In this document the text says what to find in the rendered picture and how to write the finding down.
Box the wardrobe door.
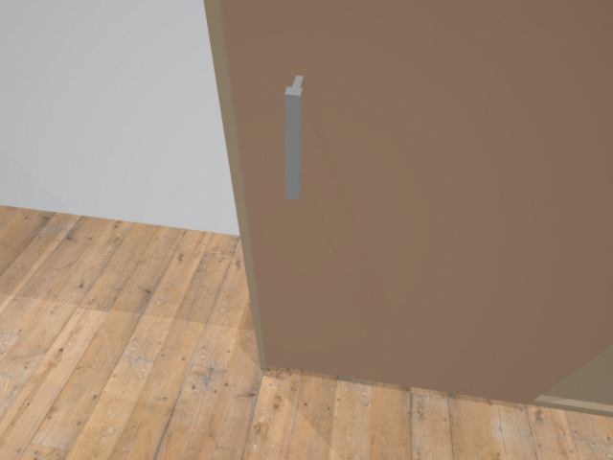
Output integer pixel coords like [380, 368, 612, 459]
[221, 0, 613, 404]
[542, 346, 613, 405]

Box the handle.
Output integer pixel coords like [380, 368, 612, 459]
[284, 76, 304, 200]

